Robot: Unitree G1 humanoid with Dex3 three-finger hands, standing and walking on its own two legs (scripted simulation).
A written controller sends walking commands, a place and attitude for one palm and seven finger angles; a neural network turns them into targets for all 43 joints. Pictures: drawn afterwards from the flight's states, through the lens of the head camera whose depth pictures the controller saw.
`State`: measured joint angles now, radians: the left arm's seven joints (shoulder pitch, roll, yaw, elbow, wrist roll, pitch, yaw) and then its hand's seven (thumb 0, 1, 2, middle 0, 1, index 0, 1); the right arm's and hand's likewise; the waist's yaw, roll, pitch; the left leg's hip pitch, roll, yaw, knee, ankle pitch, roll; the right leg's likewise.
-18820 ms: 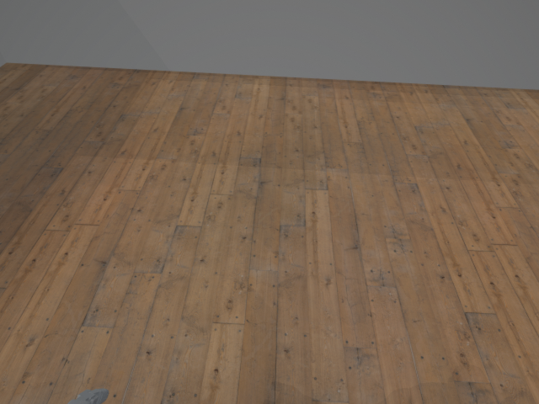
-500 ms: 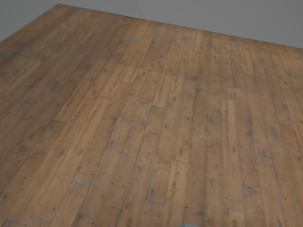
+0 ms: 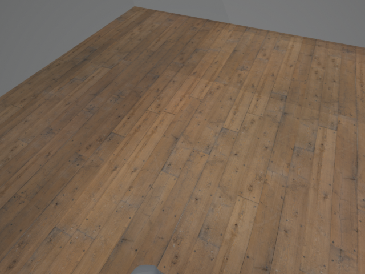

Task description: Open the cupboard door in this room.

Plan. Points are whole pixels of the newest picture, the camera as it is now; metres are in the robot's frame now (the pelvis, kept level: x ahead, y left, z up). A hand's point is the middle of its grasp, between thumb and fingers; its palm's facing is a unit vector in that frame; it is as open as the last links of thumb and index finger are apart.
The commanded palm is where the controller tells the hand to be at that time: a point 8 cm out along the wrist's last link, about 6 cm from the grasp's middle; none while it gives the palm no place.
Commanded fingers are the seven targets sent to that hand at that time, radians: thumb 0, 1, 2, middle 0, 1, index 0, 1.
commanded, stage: turn or walk to find it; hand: left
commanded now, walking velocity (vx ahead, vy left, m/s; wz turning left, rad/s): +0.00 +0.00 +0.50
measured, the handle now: out of the picture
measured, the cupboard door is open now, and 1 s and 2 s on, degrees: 0 0 0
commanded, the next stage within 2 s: none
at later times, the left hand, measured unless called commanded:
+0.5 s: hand out of the picture +0.04 +0.26 -0.16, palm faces +0.26 -0.93 -0.27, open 7.4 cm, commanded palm none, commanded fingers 0.00 0.90 0.90 -0.20 -0.30 -0.20 -0.30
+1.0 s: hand out of the picture -0.09 +0.19 -0.17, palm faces +0.52 -0.81 -0.26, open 7.4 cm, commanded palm none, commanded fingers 0.00 0.90 0.90 -0.20 -0.30 -0.20 -0.30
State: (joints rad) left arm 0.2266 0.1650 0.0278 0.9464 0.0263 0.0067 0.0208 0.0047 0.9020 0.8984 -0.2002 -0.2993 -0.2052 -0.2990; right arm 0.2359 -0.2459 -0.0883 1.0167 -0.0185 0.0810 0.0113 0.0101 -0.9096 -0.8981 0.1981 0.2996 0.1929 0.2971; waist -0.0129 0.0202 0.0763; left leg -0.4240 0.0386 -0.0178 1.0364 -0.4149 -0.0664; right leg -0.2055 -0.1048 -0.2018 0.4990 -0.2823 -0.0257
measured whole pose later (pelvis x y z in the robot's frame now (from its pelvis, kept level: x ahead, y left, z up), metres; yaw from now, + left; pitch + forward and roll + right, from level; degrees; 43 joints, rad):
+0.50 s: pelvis -0.01 +0.03 +0.00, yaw +14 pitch +0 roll +0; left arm 0.13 0.25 0.05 0.92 0.01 0.05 0.01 0.01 0.91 0.90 -0.20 -0.30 -0.20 -0.30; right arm 0.16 -0.20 -0.05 0.94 -0.02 0.03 0.00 0.01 -0.90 -0.90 0.20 0.30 0.20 0.30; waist 0.00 -0.01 0.08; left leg -0.23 -0.03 -0.06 0.48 -0.24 0.01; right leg -0.42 -0.07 -0.03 0.90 -0.44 0.09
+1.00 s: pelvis -0.02 +0.00 +0.00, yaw +31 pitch -1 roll +2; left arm 0.24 0.20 0.04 0.94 0.03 0.01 0.02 0.00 0.90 0.90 -0.20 -0.30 -0.21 -0.30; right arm 0.18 -0.24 -0.07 0.99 -0.01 0.07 0.02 0.01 -0.91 -0.90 0.20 0.30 0.19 0.30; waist 0.01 -0.01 0.10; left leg -0.34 0.04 0.04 0.81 -0.45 -0.06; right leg -0.23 -0.16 -0.27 0.55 -0.29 -0.01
